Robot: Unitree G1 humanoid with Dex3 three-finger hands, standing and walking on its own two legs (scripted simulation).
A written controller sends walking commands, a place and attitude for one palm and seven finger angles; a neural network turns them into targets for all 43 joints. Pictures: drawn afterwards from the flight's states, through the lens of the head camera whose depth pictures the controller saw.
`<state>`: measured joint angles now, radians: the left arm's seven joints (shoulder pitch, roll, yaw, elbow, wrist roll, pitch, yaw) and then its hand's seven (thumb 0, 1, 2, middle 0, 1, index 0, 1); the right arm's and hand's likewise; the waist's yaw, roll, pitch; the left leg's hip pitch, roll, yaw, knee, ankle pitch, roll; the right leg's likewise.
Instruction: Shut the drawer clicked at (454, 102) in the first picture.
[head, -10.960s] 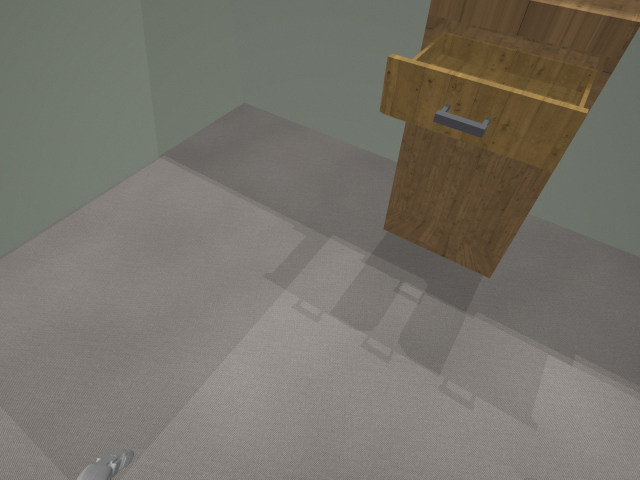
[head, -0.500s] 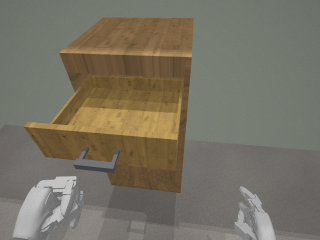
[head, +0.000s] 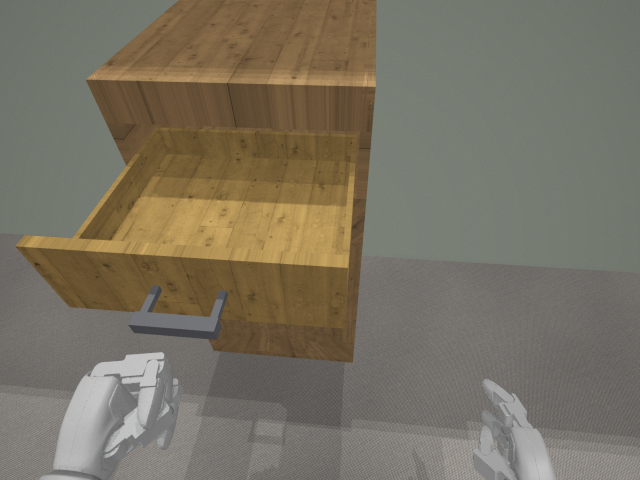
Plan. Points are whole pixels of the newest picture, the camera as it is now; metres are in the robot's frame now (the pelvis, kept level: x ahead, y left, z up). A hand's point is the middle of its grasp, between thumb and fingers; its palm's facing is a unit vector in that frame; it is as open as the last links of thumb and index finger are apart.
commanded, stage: bring the fist close to the handle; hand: left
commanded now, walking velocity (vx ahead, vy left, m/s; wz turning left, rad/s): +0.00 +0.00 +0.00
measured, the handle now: (181, 310) +0.31 +0.21 +0.05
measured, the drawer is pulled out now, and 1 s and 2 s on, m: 0.30 0.30 0.21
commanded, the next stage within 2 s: push the drawer shut in 0.88 s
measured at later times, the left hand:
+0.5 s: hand (199, 392) +0.21 +0.16 +0.05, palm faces -0.02 -1.00 -0.05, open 3.2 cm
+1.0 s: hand (200, 388) +0.21 +0.16 +0.05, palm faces -0.02 -1.00 -0.06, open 3.2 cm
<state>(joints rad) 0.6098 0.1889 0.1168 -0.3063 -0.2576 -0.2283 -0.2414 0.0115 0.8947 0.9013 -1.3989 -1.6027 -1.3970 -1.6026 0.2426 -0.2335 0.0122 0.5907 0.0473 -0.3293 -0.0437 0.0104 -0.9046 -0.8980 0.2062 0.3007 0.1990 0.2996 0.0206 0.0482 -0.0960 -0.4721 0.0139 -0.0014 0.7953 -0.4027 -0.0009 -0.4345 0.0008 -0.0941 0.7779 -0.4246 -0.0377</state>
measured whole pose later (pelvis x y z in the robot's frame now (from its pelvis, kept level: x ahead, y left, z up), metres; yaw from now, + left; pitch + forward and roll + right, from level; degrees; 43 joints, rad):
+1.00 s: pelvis +0.00 +0.00 -0.02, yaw +0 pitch +11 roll -1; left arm 0.47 0.19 0.07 -0.17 -0.21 -0.34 -0.15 0.01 0.90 0.90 -1.40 -1.60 -1.40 -1.60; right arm 0.25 -0.24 0.02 0.50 0.03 -0.16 -0.03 0.01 -0.91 -0.90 0.21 0.30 0.20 0.30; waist -0.02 0.04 -0.12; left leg -0.69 0.02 0.00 0.97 -0.47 0.00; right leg -0.65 0.00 -0.09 0.95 -0.49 -0.04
